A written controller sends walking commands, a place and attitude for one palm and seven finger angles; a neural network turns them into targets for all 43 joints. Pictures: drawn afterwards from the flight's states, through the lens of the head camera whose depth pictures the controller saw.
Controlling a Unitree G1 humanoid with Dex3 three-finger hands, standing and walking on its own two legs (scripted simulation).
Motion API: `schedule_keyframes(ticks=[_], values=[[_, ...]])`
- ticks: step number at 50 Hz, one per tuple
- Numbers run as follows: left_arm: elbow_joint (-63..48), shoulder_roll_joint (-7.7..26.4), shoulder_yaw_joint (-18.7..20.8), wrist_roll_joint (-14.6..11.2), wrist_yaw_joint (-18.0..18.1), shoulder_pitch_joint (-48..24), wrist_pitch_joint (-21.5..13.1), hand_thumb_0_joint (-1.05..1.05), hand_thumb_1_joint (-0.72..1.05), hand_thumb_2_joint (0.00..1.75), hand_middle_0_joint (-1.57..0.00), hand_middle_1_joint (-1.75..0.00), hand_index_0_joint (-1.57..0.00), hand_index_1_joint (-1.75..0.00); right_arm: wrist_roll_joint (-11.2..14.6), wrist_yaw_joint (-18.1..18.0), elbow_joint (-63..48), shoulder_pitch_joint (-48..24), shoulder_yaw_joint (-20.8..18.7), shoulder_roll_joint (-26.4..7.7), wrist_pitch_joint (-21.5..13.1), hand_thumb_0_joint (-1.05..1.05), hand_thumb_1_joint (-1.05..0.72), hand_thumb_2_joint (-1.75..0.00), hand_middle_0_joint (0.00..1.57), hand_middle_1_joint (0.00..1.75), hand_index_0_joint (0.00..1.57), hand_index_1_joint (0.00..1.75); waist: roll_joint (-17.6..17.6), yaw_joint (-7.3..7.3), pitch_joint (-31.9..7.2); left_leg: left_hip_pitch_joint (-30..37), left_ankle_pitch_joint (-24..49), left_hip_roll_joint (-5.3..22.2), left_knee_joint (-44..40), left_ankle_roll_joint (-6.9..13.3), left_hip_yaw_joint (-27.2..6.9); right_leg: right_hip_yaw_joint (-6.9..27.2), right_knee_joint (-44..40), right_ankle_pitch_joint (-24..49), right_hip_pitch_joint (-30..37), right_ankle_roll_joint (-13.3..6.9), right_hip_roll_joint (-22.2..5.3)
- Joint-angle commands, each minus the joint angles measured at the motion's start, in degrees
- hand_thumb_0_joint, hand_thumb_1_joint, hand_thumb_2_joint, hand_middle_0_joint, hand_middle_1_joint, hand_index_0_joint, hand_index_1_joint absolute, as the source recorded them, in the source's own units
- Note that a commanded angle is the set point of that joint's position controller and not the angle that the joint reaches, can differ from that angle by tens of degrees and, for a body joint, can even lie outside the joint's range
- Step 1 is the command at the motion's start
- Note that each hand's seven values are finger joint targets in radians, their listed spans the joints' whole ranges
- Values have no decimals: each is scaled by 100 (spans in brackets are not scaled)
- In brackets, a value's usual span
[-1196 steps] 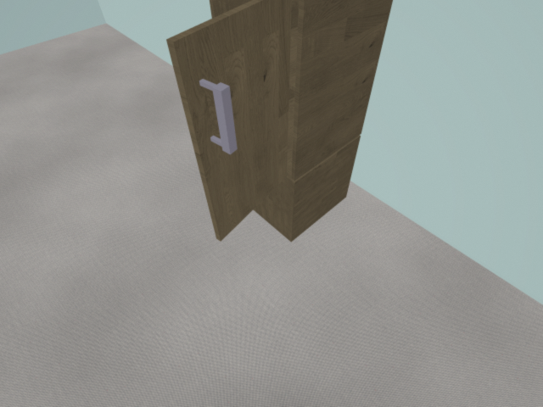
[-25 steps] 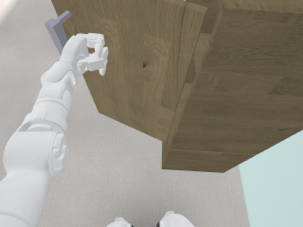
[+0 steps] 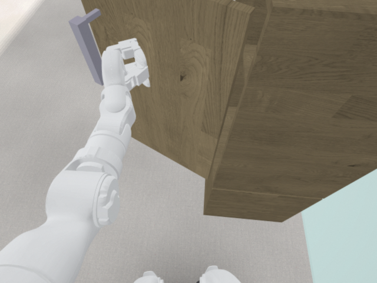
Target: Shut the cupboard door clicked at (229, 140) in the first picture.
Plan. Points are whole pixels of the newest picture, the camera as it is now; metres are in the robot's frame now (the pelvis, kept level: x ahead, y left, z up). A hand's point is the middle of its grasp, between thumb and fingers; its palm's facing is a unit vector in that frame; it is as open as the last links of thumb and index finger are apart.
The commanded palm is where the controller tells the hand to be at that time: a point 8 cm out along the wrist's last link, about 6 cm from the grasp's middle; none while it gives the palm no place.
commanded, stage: pull the fist back off the door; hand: left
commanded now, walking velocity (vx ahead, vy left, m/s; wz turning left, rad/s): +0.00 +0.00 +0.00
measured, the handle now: (98, 49) +0.60 +0.14 +0.13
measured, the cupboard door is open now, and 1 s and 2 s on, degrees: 64 64 64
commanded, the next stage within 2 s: draw the hand back to the body in 0.60 s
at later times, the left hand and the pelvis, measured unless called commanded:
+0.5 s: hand (138, 101) +0.45 +0.06 +0.12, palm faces +0.00 -1.00 +0.01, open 3.1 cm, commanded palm +0.42 +0.10 +0.13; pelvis +0.00 -0.01 +0.02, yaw -2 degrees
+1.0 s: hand (103, 117) +0.39 +0.11 +0.15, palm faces +0.01 -1.00 -0.03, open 3.1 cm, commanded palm +0.35 +0.15 +0.16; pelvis +0.01 +0.00 +0.03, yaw -2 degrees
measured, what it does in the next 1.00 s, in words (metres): stands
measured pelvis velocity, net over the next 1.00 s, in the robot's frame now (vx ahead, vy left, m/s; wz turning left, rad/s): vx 0.01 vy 0.00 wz -0.04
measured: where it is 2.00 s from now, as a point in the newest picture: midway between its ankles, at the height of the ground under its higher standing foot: outside the picture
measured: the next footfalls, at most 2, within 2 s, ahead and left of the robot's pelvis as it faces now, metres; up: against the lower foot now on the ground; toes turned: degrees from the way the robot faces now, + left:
none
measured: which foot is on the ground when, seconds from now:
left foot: down 0.00-1.00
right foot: down 0.00-1.00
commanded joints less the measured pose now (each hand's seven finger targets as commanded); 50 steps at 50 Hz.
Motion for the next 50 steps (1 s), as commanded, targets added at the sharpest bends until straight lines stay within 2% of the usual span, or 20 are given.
schedule_keyframes(ticks=[1, 5, 8, 10, 12, 15, 18, 19, 22, 24, 25, 28, 30, 32, 33, 36, 39, 42, 46, 50], values=[[-915, 1437, 73, 354, -151, -3098, -416, 0, 90, 90, -130, -150, -130, -150, 105, -61, -296, 1126, -323, -1048, 156, 0, -90, -90, 20, 30, 20, 30, -169, -283, -2557, 1815, 1737, -32, -338, 66, -284, 506, -641, 2310, 1077, 350, -46], [-975, 1586, 481, -276, -496, -2748, -93, 0, 90, 90, -130, -150, -130, -150, 273, -230, -548, 948, -277, -1018, 240, 0, -90, -90, 20, 30, 20, 30, -598, -29, -2599, 1501, 1462, -74, -641, 84, -117, 661, -927, 2537, 2060, 391, -52], [-1382, 1391, 482, -550, -662, -2399, -208, 0, 90, 90, -130, -150, -130, -150, 309, -282, -676, 825, -247, -927, 199, 0, -90, -90, 20, 30, 20, 30, -790, 109, -2459, 1365, 1446, -106, -748, 104, -4, 729, -1044, 2852, 2501, 430, -55], [-1586, 1432, 539, -490, -711, -1882, -422, 0, 90, 90, -130, -150, -130, -150, 312, -270, -716, 808, -246, -894, 194, 0, -90, -90, 20, 30, 20, 30, -738, 239, -2366, 1350, 1522, -112, -772, 115, 31, 757, -1015, 3057, 2620, 449, -79], [-1616, 1090, 187, -347, -766, -1379, -495, 0, 90, 90, -130, -150, -130, -150, 328, -240, -740, 755, -264, -850, 211, 0, -90, -90, 20, 30, 20, 30, -560, 234, -2072, 1429, 1456, -119, -765, 127, 88, 742, -1061, 2999, 2360, 466, -91], [-1395, 749, -130, -271, -826, -877, -293, 0, 90, 90, -130, -150, -130, -150, 377, -208, -734, 756, -307, -859, 295, 0, -90, -90, 20, 30, 20, 30, -701, 200, -1551, 1406, 1069, -120, -853, 137, 109, 800, -1313, 2368, 2074, 565, -142], [-2028, 662, -181, -531, -853, -953, -151, 0, 90, 90, -130, -150, -130, -150, 445, -278, -837, 549, -334, -856, 317, 0, -90, -90, 20, 30, 20, 30, -524, 278, -1678, 1656, 991, -140, -966, 139, 143, 902, -1537, 2083, 2255, 561, -183], [-2298, 806, -43, -642, -837, -924, -131, 0, 90, 90, -130, -150, -130, -150, 437, -305, -823, 566, -374, -883, 341, 0, -90, -90, 20, 30, 20, 30, -448, 328, -1908, 1774, 1088, -129, -1000, 129, 118, 846, -1502, 2198, 2461, 531, -167], [-3544, 636, -319, -663, -760, -1225, -408, 0, 90, 90, -130, -150, -130, -150, 462, -367, -913, 276, -331, -778, 212, 0, -90, -90, 20, 30, 20, 30, -47, 377, -2279, 2396, 1526, -112, -1000, 138, 80, 725, -1334, 2684, 2486, 451, -100], [-3981, 410, -585, -646, -681, -1150, -526, 0, 90, 90, -130, -150, -130, -150, 428, -392, -860, 265, -348, -752, 154, 0, -90, -90, 20, 30, 20, 30, -146, 277, -2326, 2727, 1805, -61, -999, 134, -4, 560, -1236, 2862, 2380, 405, -61], [-3973, 489, -487, -595, -644, -826, -539, 0, 90, 90, -130, -150, -130, -150, 442, -390, -853, 192, -343, -757, 115, 0, -90, -90, 20, 30, 20, 30, -168, 383, -2238, 2732, 1820, -58, -985, 132, 7, 581, -1227, 2883, 2300, 425, -50], [-3593, 347, -676, -480, -570, -569, -331, 0, 90, 90, -130, -150, -130, -150, 453, -405, -773, 81, -318, -769, 129, 0, -90, -90, 20, 30, 20, 30, -470, 251, -1716, 2529, 1564, -47, -1063, 123, 9, 556, -1303, 2607, 2121, 452, -92], [-3147, 94, -873, -403, -561, -402, -41, 0, 90, 90, -130, -150, -130, -150, 473, -404, -756, 42, -307, -757, 173, 0, -90, -90, 20, 30, 20, 30, -506, 216, -1366, 2477, 1395, -34, -1129, 117, 1, 539, -1393, 2385, 1908, 490, -122], [-2756, 89, -813, -440, -547, -268, 262, 0, 90, 90, -130, -150, -130, -150, 493, -424, -779, -16, -279, -781, 225, 0, -90, -90, 20, 30, 20, 30, -622, 252, -1179, 2365, 1299, -45, -1198, 97, -15, 517, -1470, 2229, 1902, 443, -136], [-2666, 167, -683, -497, -534, -312, 365, 0, 90, 90, -130, -150, -130, -150, 496, -435, -785, -18, -269, -788, 247, 0, -90, -90, 20, 30, 20, 30, -733, 291, -1172, 2327, 1299, -45, -1233, 80, -39, 496, -1481, 2195, 1966, 410, -137], [-2892, 37, -635, -665, -526, -375, 379, 0, 90, 90, -130, -150, -130, -150, 494, -452, -897, -140, -233, -741, 218, 0, -90, -90, 20, 30, 20, 30, -558, 409, -1446, 2522, 1581, -46, -1231, 54, -40, 469, -1401, 2424, 2112, 337, -131], [-3647, 482, -213, -697, -552, 326, 88, 0, 90, 90, -130, -150, -130, -150, 439, -446, -1080, -221, -219, -741, 169, 0, -90, -90, 20, 30, 20, 30, -565, 754, -2022, 2690, 2136, -35, -1245, 43, -41, 453, -1197, 2984, 2690, 272, -125], [-4485, 566, -282, -572, -664, 954, -75, 0, 90, 90, -130, -150, -130, -150, 448, -413, -1239, -359, -208, -676, 147, 0, -90, -90, 20, 30, 20, 30, -520, 883, -2187, 2801, 2507, -13, -1252, 59, 43, 478, -1112, 3455, 2935, 279, -143], [-5066, 533, -514, -588, -960, 1725, 373, 0, 90, 90, -130, -150, -130, -150, 558, -441, -1382, -609, -211, -693, 243, 0, -90, -90, 20, 30, 20, 30, -533, 863, -1617, 2859, 2344, 41, -1438, 89, 77, 481, -1366, 3313, 2927, 329, -165], [-5878, 397, -676, -989, -1299, 2034, 983, 0, 90, 90, -130, -150, -130, -150, 691, -613, -1524, -1008, -166, -690, 276, 0, -90, -90, 20, 30, 20, 30, -598, 837, -1174, 3033, 1881, 48, -1681, 130, 49, 489, -1766, 2753, 2959, 380, -184]])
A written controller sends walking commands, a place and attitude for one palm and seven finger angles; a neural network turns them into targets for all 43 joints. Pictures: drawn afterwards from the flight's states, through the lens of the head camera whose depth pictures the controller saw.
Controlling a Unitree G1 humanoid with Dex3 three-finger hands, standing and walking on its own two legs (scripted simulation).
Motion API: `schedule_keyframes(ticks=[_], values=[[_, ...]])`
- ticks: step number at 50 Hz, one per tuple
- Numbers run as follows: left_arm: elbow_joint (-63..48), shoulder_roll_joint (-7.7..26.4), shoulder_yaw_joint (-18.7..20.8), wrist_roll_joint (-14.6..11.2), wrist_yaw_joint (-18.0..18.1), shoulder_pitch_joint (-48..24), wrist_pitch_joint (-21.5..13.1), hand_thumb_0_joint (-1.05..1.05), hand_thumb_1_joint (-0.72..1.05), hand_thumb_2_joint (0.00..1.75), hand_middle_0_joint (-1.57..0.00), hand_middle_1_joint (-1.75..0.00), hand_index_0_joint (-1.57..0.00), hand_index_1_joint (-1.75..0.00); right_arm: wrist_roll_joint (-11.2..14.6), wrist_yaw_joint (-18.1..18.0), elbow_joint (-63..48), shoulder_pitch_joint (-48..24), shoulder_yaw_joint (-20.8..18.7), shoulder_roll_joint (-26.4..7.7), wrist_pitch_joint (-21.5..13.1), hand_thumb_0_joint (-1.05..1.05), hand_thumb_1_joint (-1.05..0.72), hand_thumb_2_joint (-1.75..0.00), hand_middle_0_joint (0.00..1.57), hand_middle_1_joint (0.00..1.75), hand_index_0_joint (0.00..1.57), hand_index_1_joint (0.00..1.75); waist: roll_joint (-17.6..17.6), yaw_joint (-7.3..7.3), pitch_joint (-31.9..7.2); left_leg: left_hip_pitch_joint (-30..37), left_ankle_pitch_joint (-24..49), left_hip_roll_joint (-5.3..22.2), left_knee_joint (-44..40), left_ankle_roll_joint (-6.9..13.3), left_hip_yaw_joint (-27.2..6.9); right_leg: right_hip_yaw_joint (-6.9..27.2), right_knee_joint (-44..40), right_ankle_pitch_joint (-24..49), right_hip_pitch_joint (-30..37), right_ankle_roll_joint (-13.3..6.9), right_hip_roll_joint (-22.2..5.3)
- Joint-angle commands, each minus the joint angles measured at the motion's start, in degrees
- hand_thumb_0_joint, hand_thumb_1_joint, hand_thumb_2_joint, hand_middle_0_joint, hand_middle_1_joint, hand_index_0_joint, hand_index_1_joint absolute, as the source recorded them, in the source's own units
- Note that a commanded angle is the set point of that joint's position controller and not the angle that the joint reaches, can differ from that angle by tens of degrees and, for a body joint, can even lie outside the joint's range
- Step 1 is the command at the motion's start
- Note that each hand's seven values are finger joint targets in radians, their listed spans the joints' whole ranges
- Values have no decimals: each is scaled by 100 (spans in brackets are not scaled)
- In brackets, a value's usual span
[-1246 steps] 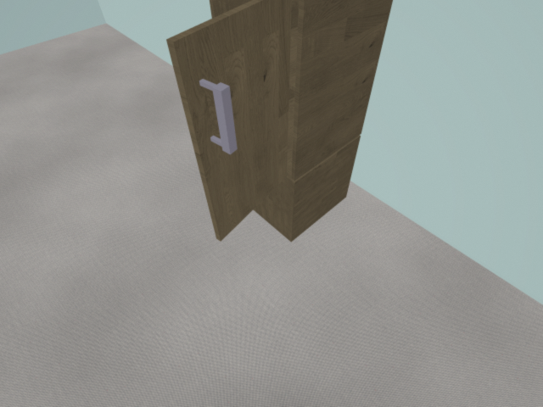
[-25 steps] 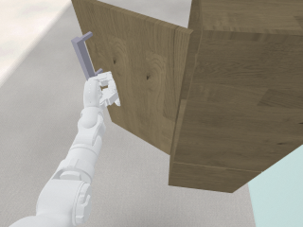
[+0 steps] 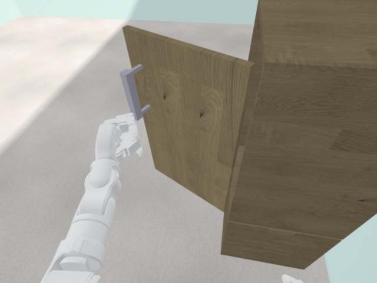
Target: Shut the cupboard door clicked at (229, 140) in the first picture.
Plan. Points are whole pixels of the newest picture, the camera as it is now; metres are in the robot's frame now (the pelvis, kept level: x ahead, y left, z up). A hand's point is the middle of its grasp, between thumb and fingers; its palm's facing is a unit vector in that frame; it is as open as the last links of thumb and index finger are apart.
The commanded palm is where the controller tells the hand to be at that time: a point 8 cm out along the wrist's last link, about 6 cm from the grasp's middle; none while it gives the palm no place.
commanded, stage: draw the hand back to the body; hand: left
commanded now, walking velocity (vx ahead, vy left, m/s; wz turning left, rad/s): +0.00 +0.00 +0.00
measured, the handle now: (137, 92) +0.59 +0.16 +0.10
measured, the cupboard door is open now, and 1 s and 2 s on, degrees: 64 64 64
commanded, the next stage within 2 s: step back with the hand held close in 1.30 s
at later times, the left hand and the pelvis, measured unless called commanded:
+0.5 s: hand (71, 189) +0.25 +0.21 +0.15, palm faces +0.22 -0.95 -0.24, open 3.3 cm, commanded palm +0.21 +0.25 +0.16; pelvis -0.01 +0.01 +0.02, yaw +2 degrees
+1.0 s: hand out of the picture +0.17 +0.30 +0.18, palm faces +0.49 -0.76 -0.43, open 6.7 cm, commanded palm +0.13 +0.33 +0.19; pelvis +0.00 +0.02 +0.02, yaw +2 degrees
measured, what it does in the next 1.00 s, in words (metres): stands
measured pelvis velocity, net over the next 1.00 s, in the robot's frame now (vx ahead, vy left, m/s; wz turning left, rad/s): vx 0.00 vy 0.02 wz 0.04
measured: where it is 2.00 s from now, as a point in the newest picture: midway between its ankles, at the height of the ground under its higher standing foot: outside the picture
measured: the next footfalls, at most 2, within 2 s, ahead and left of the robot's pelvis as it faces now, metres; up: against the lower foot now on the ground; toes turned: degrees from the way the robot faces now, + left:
none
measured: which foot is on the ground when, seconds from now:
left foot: down 0.00-1.00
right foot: down 0.00-1.00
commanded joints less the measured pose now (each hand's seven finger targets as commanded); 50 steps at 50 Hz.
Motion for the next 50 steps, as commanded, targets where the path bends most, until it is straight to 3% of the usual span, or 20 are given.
schedule_keyframes(ticks=[1, 4, 8, 9, 10, 11, 12, 14, 19, 27, 29, 32, 34, 35, 39, 43, 44, 46, 47, 50], values=[[-2291, 555, -58, -381, -359, -1934, 184, 0, 90, 90, -130, -150, -130, -150, 160, -235, -1025, -812, -201, -733, -310, 0, -90, -90, 20, 30, 20, 30, -430, 32, -1268, 912, 1513, 48, -515, 78, -253, 113, -736, 2227, 831, 263, -219], [-3039, 564, -186, -439, -441, -1649, 301, 0, 90, 90, -130, -150, -130, -150, 164, -336, -1080, -1004, -139, -698, -429, 0, -90, -90, 20, 30, 20, 30, -152, 65, -1197, 1214, 1483, 63, -617, 88, -355, 75, -825, 1935, 808, 211, -220], [-3162, 818, 85, -491, -530, -742, 590, 0, 90, 90, -124, -144, -124, -144, 173, -379, -1057, -1168, -55, -689, -489, 0, -90, -90, 20, 30, 20, 30, -283, 181, -871, 1119, 1209, 50, -825, 38, -426, 15, -938, 1580, 820, 178, -228], [-3088, 1016, 238, -483, -527, -532, 697, 0, 90, 90, -122, -141, -122, -141, 183, -392, -1046, -1178, -53, -734, -459, 0, -90, -90, 20, 30, 20, 30, -484, 170, -724, 1031, 1054, 55, -858, 47, -431, 40, -1022, 1357, 831, 206, -244], [-3189, 905, 168, -502, -572, -453, 819, 0, 90, 90, -119, -138, -119, -138, 190, -399, -1083, -1279, -27, -696, -448, 0, -90, -90, 20, 30, 20, 30, -345, 192, -638, 1043, 971, 36, -925, 44, -420, 44, -1066, 1278, 830, 196, -259], [-3299, 1121, 394, -526, -571, -357, 936, 0, 90, 90, -116, -135, -116, -135, 197, -416, -1106, -1327, -24, -710, -429, 0, -90, -90, 20, 30, 20, 30, -397, 232, -631, 1027, 909, 28, -971, 29, -441, 38, -1107, 1179, 887, 183, -259], [-3941, 1267, -54, -24, -269, -237, 613, 0, 90, 90, -113, -132, -113, -132, 73, -485, -1111, -1470, -6, -557, -391, 0, -90, -90, 20, 30, 20, 30, -281, 210, -203, 1121, 888, 29, -1197, 36, -466, 295, -1464, 1062, 871, 200, -379], [-3832, 1236, 75, 19, -65, 609, 599, 0, 90, 90, -108, -126, -108, -126, 27, -513, -1095, -1476, 11, -581, -320, 0, -90, -90, 20, 30, 20, 30, -454, 272, -144, 1136, 912, 75, -1288, 54, -493, 263, -1561, 1032, 1071, 219, -395], [-4689, 1556, 310, 197, 179, 1013, 520, 0, 90, 90, -94, -111, -94, -111, -44, -544, -1087, -1542, 56, -560, -219, 0, -90, -90, 20, 30, 20, 30, -9, 268, -311, 1635, 1245, 132, -1572, 28, -503, 212, -1746, 1304, 1471, 148, -349], [-5189, 1601, 548, 264, 352, 1942, 515, 0, 90, 90, -72, -87, -72, -87, -121, -581, -1047, -1653, 67, -541, -224, 0, -90, -90, 20, 30, 20, 30, 11, 292, 16, 1825, 1219, 153, -1870, -16, -581, 117, -1948, 1184, 1610, 127, -300], [-5206, 1775, 782, 276, 366, 2338, 503, 0, 90, 90, -67, -81, -67, -81, -133, -573, -1009, -1651, 48, -587, -224, 0, -90, -90, 20, 30, 20, 30, -184, 346, 47, 1776, 1285, 152, -1879, -14, -597, 107, -2000, 1199, 1672, 125, -284], [-5539, 1790, 978, 263, 366, 2861, 446, 0, 90, 90, -58, -72, -58, -72, -138, -543, -1044, -1645, 13, -559, -224, 0, -90, -90, 20, 30, 20, 30, -60, 392, -64, 1830, 1653, 165, -1837, -53, -614, 68, -1881, 1507, 1819, 111, -293], [-5652, 2048, 1303, 261, 384, 3245, 426, 0, 90, 90, -53, -66, -53, -66, -165, -531, -1014, -1627, -20, -604, -245, 0, -90, -90, 20, 30, 20, 30, -64, 459, -149, 1801, 1844, 163, -1796, -67, -609, 68, -1872, 1653, 1930, 116, -299], [-5791, 1956, 1272, 248, 371, 3371, 416, 0, 90, 90, -50, -63, -50, -63, -140, -516, -1049, -1642, -26, -560, -243, 0, -90, -90, 20, 30, 20, 30, 18, 450, -108, 1787, 1911, 176, -1780, -78, -599, 85, -1851, 1686, 1922, 117, -315], [-5947, 2295, 1783, 237, 413, 3869, 377, 0, 90, 90, -39, -51, -39, -51, -150, -513, -995, -1624, -80, -610, -296, 0, -90, -90, 20, 30, 20, 30, -3, 493, 108, 1616, 1913, 175, -1737, -79, -583, 79, -1903, 1670, 1865, 128, -315], [-6246, 2362, 2038, 229, 464, 4256, 312, 0, 90, 90, -28, -39, -28, -39, -120, -510, -984, -1563, -112, -573, -397, 0, -90, -90, 20, 30, 20, 30, 264, 504, 95, 1660, 2029, 205, -1704, -127, -598, 41, -1842, 1663, 1801, 133, -311], [-6185, 2466, 2182, 220, 477, 4423, 325, 0, 90, 90, -25, -36, -25, -36, -127, -519, -970, -1552, -125, -611, -419, 0, -90, -90, 20, 30, 20, 30, 141, 527, 176, 1601, 1993, 206, -1704, -118, -604, 56, -1888, 1638, 1790, 128, -298], [-6255, 2471, 2276, 206, 493, 4540, 306, 0, 90, 90, -20, -30, -20, -30, -110, -526, -975, -1528, -142, -595, -450, 0, -90, -90, 20, 30, 20, 30, 154, 510, 268, 1569, 1840, 223, -1743, -140, -614, 41, -1878, 1491, 1718, 135, -300], [-6248, 2234, 2025, 229, 475, 4425, 293, 0, 90, 90, -20, -30, -20, -30, -112, -529, -953, -1538, -149, -596, -479, 0, -90, -90, 20, 30, 20, 30, 202, 450, 332, 1601, 1717, 213, -1752, -120, -594, 58, -1893, 1389, 1610, 143, -308], [-6198, 2098, 1797, 277, 500, 4112, 295, 0, 90, 90, -20, -30, -20, -30, -125, -537, -879, -1474, -179, -675, -562, 0, -90, -90, 20, 30, 20, 30, 77, 356, 510, 1618, 1500, 224, -1791, -88, -637, 49, -1920, 1195, 1424, 155, -314]])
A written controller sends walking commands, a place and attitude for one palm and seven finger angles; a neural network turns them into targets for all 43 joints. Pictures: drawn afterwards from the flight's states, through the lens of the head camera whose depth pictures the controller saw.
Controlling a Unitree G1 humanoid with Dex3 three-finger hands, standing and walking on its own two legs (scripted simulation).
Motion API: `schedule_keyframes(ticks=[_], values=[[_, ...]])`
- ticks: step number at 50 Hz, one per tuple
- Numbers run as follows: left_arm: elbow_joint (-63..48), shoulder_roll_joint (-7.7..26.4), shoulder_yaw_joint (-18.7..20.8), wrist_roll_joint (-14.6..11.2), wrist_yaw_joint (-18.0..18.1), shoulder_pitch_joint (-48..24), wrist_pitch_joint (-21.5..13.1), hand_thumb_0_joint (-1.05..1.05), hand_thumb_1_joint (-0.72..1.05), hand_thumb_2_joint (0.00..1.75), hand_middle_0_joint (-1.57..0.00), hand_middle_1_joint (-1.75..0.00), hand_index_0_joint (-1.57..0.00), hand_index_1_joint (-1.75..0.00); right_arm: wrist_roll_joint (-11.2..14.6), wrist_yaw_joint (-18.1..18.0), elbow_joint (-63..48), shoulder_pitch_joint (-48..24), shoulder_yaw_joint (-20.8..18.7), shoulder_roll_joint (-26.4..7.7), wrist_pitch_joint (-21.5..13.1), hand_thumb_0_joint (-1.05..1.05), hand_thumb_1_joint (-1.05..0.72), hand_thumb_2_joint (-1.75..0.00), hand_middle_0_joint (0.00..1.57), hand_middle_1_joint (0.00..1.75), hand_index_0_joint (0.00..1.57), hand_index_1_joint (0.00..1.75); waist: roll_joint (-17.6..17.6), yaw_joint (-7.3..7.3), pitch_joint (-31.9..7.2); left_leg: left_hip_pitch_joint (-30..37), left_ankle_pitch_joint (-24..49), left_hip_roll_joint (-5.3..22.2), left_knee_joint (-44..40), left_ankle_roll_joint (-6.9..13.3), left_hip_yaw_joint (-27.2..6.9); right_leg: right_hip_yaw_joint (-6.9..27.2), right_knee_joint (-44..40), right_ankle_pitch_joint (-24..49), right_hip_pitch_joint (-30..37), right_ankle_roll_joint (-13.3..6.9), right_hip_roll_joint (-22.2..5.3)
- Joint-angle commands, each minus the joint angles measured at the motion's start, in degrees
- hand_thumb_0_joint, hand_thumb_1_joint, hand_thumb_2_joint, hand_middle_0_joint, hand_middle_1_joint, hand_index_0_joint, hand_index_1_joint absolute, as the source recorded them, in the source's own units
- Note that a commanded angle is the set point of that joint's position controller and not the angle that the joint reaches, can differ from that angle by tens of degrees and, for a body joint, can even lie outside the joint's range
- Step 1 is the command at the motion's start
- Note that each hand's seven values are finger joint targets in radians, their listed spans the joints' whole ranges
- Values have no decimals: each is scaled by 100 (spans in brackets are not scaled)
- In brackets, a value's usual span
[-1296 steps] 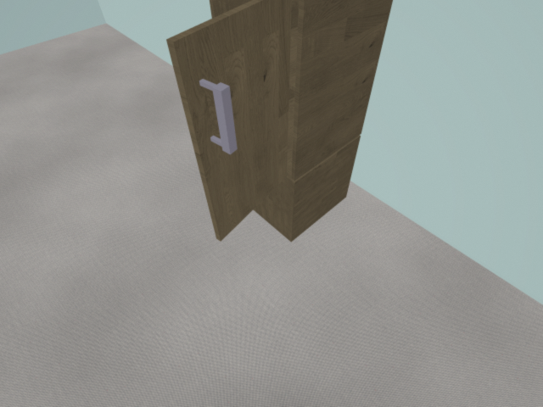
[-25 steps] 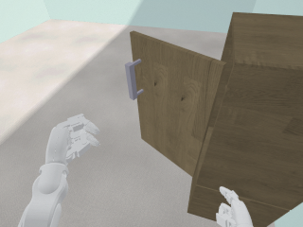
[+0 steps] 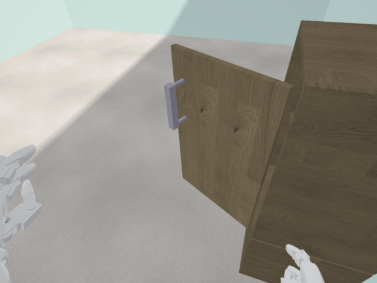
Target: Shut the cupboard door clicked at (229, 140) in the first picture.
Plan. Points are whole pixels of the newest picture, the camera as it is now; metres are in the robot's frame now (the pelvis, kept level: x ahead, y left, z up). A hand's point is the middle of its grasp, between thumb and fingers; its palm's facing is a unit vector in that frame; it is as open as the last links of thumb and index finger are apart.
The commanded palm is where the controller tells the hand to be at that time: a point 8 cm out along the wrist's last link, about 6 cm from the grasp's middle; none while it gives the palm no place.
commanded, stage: draw the hand back to the body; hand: left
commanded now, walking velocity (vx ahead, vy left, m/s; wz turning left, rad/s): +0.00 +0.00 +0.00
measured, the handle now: (177, 104) +0.59 +0.12 +0.08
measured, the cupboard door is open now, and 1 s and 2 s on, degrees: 64 64 64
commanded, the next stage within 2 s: step back with the hand held close in 0.30 s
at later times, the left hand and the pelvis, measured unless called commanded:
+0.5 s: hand (46, 196) +0.20 +0.27 +0.16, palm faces +0.44 -0.79 -0.43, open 7.4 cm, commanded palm +0.15 +0.30 +0.17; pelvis +0.00 +0.00 +0.00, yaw -1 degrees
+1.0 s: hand (23, 220) +0.15 +0.28 +0.15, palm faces +0.38 -0.78 -0.50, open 7.4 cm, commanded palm +0.10 +0.32 +0.17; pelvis -0.05 +0.03 -0.02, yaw -3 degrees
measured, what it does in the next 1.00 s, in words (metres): shifts its weight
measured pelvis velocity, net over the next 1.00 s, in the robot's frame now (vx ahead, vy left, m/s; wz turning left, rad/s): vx -0.05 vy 0.03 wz -0.05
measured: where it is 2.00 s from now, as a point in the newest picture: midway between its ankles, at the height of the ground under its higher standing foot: outside the picture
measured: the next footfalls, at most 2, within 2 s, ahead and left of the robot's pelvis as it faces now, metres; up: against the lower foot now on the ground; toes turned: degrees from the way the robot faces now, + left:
right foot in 1.92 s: -0.35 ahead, -0.12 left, +0.00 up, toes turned -4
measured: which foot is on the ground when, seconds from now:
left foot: down 0.00-1.00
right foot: down 0.00-1.00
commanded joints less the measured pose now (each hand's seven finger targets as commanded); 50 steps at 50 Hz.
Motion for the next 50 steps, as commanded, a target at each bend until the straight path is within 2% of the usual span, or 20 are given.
schedule_keyframes(ticks=[1, 5, 8, 13, 19, 21, 22, 23, 26, 29, 31, 34, 36, 39, 42, 44, 45, 48, 49, 50], values=[[-1170, 807, 303, 41, 87, -997, -363, 0, 90, 90, -20, -30, -20, -30, 3, -69, -872, -752, -174, -615, -436, 0, -90, -90, 20, 30, 20, 30, -51, -179, -70, -21, 960, 412, -459, -232, -445, 166, -286, 573, -461, -25, -165], [-1115, 919, 406, 28, 125, -953, -358, 0, 90, 90, -20, -30, -20, -30, -20, -107, -874, -746, -171, -595, -470, 0, -90, -90, 20, 30, 20, 30, -348, -118, -273, -17, 920, 371, -436, -179, -406, 187, -299, 569, -309, -21, -196], [-1222, 1028, 561, 19, 132, -794, -373, 0, 90, 90, -20, -30, -20, -30, -24, -111, -886, -772, -156, -541, -468, 0, -90, -90, 20, 30, 20, 30, -232, -51, -501, 12, 1157, 353, -375, -196, -373, 214, -245, 799, -130, -34, -196], [-1410, 1043, 589, 34, 142, -751, -350, 0, 90, 90, -20, -30, -20, -30, -35, -62, -872, -782, -97, -505, -495, 0, -90, -90, 20, 30, 20, 30, 415, -38, -411, -21, 1523, 373, -359, -307, -398, 206, -216, 1042, -60, -73, -182], [-1003, 979, 630, -18, 81, -472, -275, 0, 90, 90, -20, -30, -20, -30, -33, -54, -888, -764, -143, -541, -424, 0, -90, -90, 20, 30, 20, 30, -280, -33, -178, -102, 1518, 401, -368, -262, -339, 176, -280, 1063, -167, -46, -163], [-998, 930, 595, -31, 52, -515, -279, 0, 90, 90, -20, -30, -20, -30, -25, -50, -922, -760, -154, -534, -383, 0, -90, -90, 20, 30, 20, 30, -356, -50, -210, -94, 1463, 404, -376, -252, -321, 179, -251, 1033, -181, -26, -178], [-1441, 1723, 1322, 4, 104, -1237, -526, 0, 90, 90, -20, -30, -20, -30, 44, -45, -1129, -777, -225, -714, -264, 0, -90, -90, 20, 30, 20, 30, -219, -229, -51, -546, 805, 534, -124, -53, -481, 885, -441, 1233, -582, -21, -507], [-969, 1277, 972, -8, 73, -651, -564, 0, 90, 90, -20, -30, -20, -30, 8, -79, -1001, -708, -233, -645, -195, 0, -90, -90, 20, 30, 20, 30, -470, -277, -166, -503, 747, 522, 56, -47, -528, 947, -439, 1305, -672, -85, -722], [-1026, 1053, 652, 49, 54, -373, -613, 0, 90, 90, -20, -30, -20, -30, 4, -59, -1063, -724, -269, -668, -60, 0, -90, -90, 20, 30, 20, 30, -420, -315, -464, -465, 953, 559, 256, -78, -484, 1027, -240, 1685, -787, -102, -904], [-1396, 1239, 785, 64, 114, -232, -664, 0, 90, 90, -20, -30, -20, -30, 10, -103, -1143, -714, -323, -718, 19, 0, -90, -90, 20, 30, 20, 30, -119, -313, -919, -398, 1534, 675, 214, -89, -515, 853, 146, 2055, -637, -52, -837], [-1573, 1334, 897, 56, 161, -67, -677, 0, 90, 90, -20, -30, -20, -30, 29, -139, -1251, -686, -336, -706, 85, 0, -90, -90, 20, 30, 20, 30, -117, -316, -1180, -419, 2135, 779, 186, -88, -565, 717, 474, 2366, -487, 13, -703], [-1801, 1665, 1269, 50, 208, 115, -692, 0, 90, 90, -20, -30, -20, -30, 26, -184, -1357, -682, -378, -736, 169, 0, -90, -90, 20, 30, 20, 30, -125, -294, -1373, -556, 2719, 882, 207, -90, -627, 631, 808, 2608, -352, 72, -567], [-1826, 1594, 1267, 25, 209, 281, -702, 0, 90, 90, -20, -30, -20, -30, 45, -190, -1447, -639, -380, -696, 221, 0, -90, -90, 20, 30, 20, 30, -147, -310, -1351, -697, 2887, 949, 216, -93, -658, 637, 968, 2497, -359, 74, -525], [-1690, 1607, 1381, 23, 214, 445, -713, 0, 90, 90, -20, -30, -20, -30, 24, -194, -1447, -597, -427, -755, 238, 0, -90, -90, 20, 30, 20, 30, -94, -301, -1211, -1095, 2419, 1044, 81, -51, -762, 672, 1079, 2012, -380, 88, -443], [-1557, 1406, 1209, 18, 204, 422, -726, 0, 90, 90, -20, -30, -20, -30, 35, -193, -1465, -553, -418, -763, 218, 0, -90, -90, 20, 30, 20, 30, -94, -340, -948, -1579, 1620, 1139, -79, 21, -858, 740, 1173, 1484, -443, 106, -397], [-1519, 1448, 1268, 73, 214, 334, -772, 0, 90, 90, -20, -30, -20, -30, 14, -207, -1454, -603, -432, -824, 168, 0, -90, -90, 20, 30, 20, 30, 82, -310, -777, -2189, 602, 1196, -317, 138, -977, 756, 1254, 1182, -213, 137, -335], [-1490, 1286, 1113, 81, 210, 290, -778, 0, 90, 90, -20, -30, -20, -30, 37, -207, -1461, -563, -402, -781, 149, 0, -90, -90, 20, 30, 20, 30, 12, -347, -666, -2449, 103, 1190, -364, 160, -980, 775, 1307, 1089, -162, 129, -356], [-1520, 1287, 1130, 187, 242, 25, -870, 0, 90, 90, -20, -30, -20, -30, 37, -225, -1483, -531, -409, -828, 67, 0, -90, -90, 20, 30, 20, 30, -24, -376, -425, -3357, -1621, 1202, -609, 294, -1164, 856, 1441, 682, 131, 125, -316], [-1592, 1435, 1251, 240, 253, -99, -901, 0, 90, 90, -20, -30, -20, -30, 24, -233, -1473, -556, -418, -872, 43, 0, -90, -90, 20, 30, 20, 30, -58, -360, -395, -3584, -2035, 1193, -671, 333, -1259, 892, 1449, 522, 230, 125, -295], [-1573, 1284, 1127, 259, 254, -147, -926, 0, 90, 90, -20, -30, -20, -30, 29, -238, -1477, -509, -399, -818, 22, 0, -90, -90, 20, 30, 20, 30, -161, -387, -303, -3763, -2321, 1171, -640, 350, -1242, 913, 1452, 299, 202, 115, -336]])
